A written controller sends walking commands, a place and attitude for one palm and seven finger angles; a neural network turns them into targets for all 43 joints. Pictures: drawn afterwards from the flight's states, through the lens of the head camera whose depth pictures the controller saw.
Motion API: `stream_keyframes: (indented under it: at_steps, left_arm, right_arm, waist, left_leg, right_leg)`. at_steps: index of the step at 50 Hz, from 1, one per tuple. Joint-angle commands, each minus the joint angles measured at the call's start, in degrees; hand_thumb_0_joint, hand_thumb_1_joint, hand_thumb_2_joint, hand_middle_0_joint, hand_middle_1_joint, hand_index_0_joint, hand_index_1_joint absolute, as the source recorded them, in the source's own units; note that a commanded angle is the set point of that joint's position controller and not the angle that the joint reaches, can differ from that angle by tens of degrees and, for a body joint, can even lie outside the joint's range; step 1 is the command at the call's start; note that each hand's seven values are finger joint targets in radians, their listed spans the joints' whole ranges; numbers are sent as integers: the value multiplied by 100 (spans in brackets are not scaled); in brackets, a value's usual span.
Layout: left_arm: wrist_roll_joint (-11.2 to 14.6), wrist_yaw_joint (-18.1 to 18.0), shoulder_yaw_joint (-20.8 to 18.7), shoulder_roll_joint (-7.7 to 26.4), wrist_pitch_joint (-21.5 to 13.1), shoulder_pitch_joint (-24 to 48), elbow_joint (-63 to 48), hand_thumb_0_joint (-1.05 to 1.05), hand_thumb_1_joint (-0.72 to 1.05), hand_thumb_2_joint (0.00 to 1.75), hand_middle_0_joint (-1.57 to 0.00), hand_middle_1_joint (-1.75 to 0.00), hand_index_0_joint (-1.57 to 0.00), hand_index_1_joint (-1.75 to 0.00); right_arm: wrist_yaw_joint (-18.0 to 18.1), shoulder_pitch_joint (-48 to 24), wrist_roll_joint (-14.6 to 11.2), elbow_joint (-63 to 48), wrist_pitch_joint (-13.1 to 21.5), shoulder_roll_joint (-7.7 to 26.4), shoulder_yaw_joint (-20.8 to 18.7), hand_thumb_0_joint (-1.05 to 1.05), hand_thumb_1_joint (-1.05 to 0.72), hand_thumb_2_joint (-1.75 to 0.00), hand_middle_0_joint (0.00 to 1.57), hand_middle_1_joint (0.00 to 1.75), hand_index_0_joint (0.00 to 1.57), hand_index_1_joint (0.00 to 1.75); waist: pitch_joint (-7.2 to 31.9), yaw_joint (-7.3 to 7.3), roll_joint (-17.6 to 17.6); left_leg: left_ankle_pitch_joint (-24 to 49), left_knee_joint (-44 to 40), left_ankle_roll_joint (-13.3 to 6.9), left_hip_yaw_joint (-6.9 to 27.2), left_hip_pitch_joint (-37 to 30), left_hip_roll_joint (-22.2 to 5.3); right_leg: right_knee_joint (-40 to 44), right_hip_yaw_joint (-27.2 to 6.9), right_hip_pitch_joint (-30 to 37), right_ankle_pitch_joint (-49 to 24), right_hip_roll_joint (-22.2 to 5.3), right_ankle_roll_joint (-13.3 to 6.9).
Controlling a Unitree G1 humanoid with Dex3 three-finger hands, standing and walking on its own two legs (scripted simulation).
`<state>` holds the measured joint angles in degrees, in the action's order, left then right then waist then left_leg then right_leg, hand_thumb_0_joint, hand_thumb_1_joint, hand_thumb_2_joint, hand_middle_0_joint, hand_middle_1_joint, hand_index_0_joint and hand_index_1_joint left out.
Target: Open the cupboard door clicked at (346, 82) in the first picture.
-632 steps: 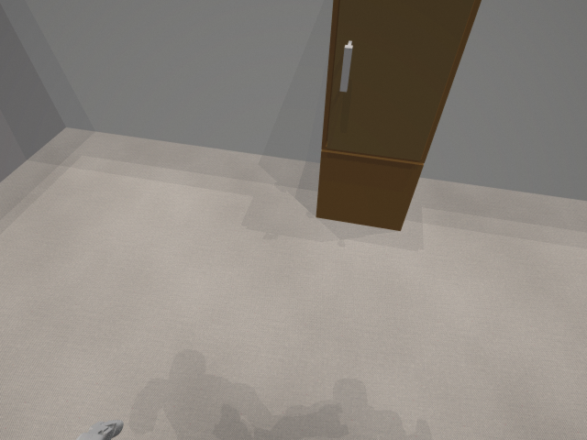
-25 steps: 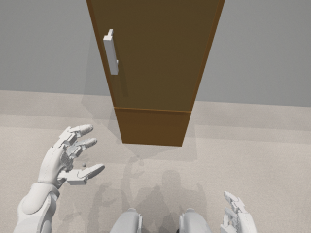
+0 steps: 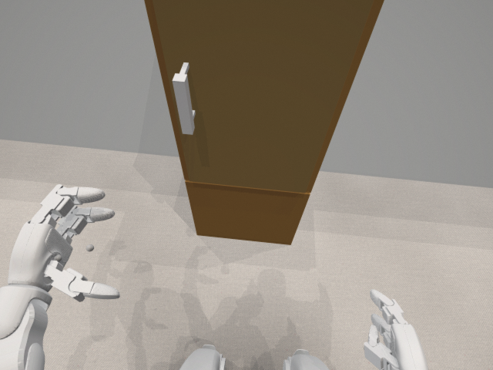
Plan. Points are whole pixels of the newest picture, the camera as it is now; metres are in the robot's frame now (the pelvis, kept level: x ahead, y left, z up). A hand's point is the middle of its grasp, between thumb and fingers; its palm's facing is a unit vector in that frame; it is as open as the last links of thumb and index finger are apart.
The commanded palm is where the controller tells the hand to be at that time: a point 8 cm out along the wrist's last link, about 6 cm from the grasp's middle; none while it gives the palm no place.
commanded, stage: raise the hand with hooked fingers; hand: left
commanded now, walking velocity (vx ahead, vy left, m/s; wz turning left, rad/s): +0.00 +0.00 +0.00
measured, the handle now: (186, 99) +0.61 +0.18 +0.06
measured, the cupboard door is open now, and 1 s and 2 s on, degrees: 0 0 0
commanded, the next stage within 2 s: move the hooked fingers beside the handle in 0.80 s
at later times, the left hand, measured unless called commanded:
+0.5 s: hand (96, 230) +0.29 +0.24 +0.07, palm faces -0.03 -1.00 -0.02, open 14.0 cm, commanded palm +0.26 +0.30 +0.07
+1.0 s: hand (84, 227) +0.29 +0.26 +0.07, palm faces +0.00 -1.00 -0.03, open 14.0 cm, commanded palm +0.28 +0.31 +0.07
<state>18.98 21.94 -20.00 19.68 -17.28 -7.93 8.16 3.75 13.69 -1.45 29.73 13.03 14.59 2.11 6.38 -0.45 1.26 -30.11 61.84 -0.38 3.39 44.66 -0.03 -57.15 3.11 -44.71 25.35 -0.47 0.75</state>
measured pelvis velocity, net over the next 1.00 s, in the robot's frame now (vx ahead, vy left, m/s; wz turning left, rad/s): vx -0.01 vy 0.00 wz -0.01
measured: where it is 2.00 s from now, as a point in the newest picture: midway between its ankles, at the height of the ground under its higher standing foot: outside the picture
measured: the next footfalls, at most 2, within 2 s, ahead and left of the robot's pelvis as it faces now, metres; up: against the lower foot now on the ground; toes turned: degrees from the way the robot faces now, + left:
none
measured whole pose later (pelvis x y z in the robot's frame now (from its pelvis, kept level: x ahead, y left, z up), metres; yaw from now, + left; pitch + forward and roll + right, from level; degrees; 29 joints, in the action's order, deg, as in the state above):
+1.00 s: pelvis -0.01 +0.00 +0.01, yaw -1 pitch +12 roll -2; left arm 20.2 30.9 -25.3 23.3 -17.5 4.5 26.3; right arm 4.9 15.8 -1.5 30.8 11.5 15.7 3.0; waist 5.1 0.3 1.0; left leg -28.0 58.2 -0.2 2.5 42.0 -0.3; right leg -54.2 2.2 -42.7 23.4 -0.1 0.4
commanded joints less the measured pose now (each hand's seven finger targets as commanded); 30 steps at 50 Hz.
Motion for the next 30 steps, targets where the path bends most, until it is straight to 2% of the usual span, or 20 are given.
stream_keyframes:
  at_steps: [1,5,8,12,13,15,17,18,19,20,23,24,25,28,30]
  left_arm:
    - [94,372,-450,1154,-77,916,-522,0,-50,30,-30,-120,-30,-120]
    - [271,599,-905,1613,-108,1357,-461,0,-50,30,-30,-120,-30,-120]
    - [393,608,-1200,1857,-272,1633,-307,0,-50,30,-30,-120,-30,-120]
    - [344,669,-1089,1750,-316,1810,213,0,-50,30,-30,-120,-30,-120]
    - [348,739,-1081,1803,-292,1887,274,0,-50,30,-30,-120,-30,-120]
    - [332,854,-1089,1851,-163,1899,564,0,-50,30,-30,-120,-30,-120]
    - [357,963,-944,1675,-78,1725,712,0,-50,30,-30,-120,-30,-120]
    - [391,1006,-970,1707,-101,1736,625,0,-50,30,-30,-120,-30,-120]
    - [378,1016,-1000,1765,-117,1732,594,0,-50,30,-30,-120,-30,-120]
    - [370,981,-1082,1856,-148,1742,532,0,-50,30,-30,-120,-30,-120]
    - [412,834,-1297,2017,-317,1834,481,0,-50,30,-30,-120,-30,-120]
    - [397,791,-1299,1973,-361,1892,576,0,-50,30,-30,-120,-30,-120]
    - [388,750,-1255,1907,-425,1919,575,0,-50,30,-30,-120,-30,-120]
    - [326,685,-1213,1956,-570,2131,296,0,-50,30,-30,-120,-30,-120]
    - [283,714,-1109,1838,-548,1928,399,0,-50,30,-30,-120,-30,-120]
  right_arm:
    - [77,151,-56,-676,154,948,-384,0,-90,-90,20,30,20,30]
    - [130,118,-41,-695,122,946,-356,0,-90,-90,20,30,20,30]
    - [142,93,-10,-656,109,915,-323,0,-90,-90,20,30,20,30]
    - [133,106,-50,-586,89,913,-310,0,-90,-90,20,30,20,30]
    - [131,120,-48,-599,78,933,-309,0,-90,-90,20,30,20,30]
    - [142,150,-65,-600,40,956,-314,0,-90,-90,20,30,20,30]
    - [131,145,-88,-657,39,965,-323,0,-90,-90,20,30,20,30]
    - [125,159,-78,-689,48,980,-332,0,-90,-90,20,30,20,30]
    - [115,154,-83,-693,48,977,-336,0,-90,-90,20,30,20,30]
    - [105,171,-74,-709,44,973,-344,0,-90,-90,20,30,20,30]
    - [92,181,-23,-719,47,972,-345,0,-90,-90,20,30,20,30]
    - [83,168,-28,-716,34,956,-336,0,-90,-90,20,30,20,30]
    - [81,159,-48,-706,33,944,-345,0,-90,-90,20,30,20,30]
    - [87,165,-31,-706,59,937,-344,0,-90,-90,20,30,20,30]
    - [92,196,-48,-689,64,925,-352,0,-90,-90,20,30,20,30]
  waist:
    - [1422,159,348]
    - [1725,80,206]
    - [1623,44,239]
    - [1345,102,335]
    - [1385,103,429]
    - [1384,123,266]
    - [1265,118,149]
    - [1387,88,85]
    - [1426,52,239]
    - [1455,38,235]
    - [1311,33,-19]
    - [1222,54,-37]
    - [1144,69,22]
    - [1333,55,518]
    - [1411,75,439]
  left_leg:
    - [2319,-1061,73,-95,-853,28]
    - [2338,-1065,12,-126,-880,52]
    - [2230,-1036,-8,-161,-762,58]
    - [1919,-1150,-21,-206,-686,61]
    - [1928,-1135,-31,-221,-706,61]
    - [1746,-1179,-55,-262,-614,69]
    - [1639,-1230,-67,-268,-543,80]
    - [1776,-1200,-73,-252,-587,75]
    - [1805,-1226,-67,-268,-627,76]
    - [1792,-1248,-68,-268,-650,74]
    - [1696,-1216,-69,-260,-475,69]
    - [1554,-1232,-64,-278,-409,74]
    - [1443,-1254,-66,-281,-428,76]
    - [1548,-1309,-64,-270,-692,76]
    - [1593,-1373,-65,-256,-799,70]
  right_leg:
    - [581,86,1017,-1617,203,-233]
    - [652,-16,1402,-1777,204,-239]
    - [703,-109,1502,-1714,224,-261]
    - [855,-175,1434,-1425,177,-240]
    - [859,-205,1477,-1424,189,-261]
    - [1002,-304,1561,-1266,144,-218]
    - [1109,-354,1575,-1120,118,-207]
    - [1061,-358,1675,-1251,139,-232]
    - [1061,-358,1682,-1305,127,-229]
    - [1064,-346,1675,-1268,132,-222]
    - [1090,-415,1691,-1061,158,-225]
    - [1126,-438,1631,-881,146,-209]
    - [1149,-432,1532,-716,142,-211]
    - [1025,-335,1503,-869,169,-253]
    - [1022,-274,1504,-1000,168,-225]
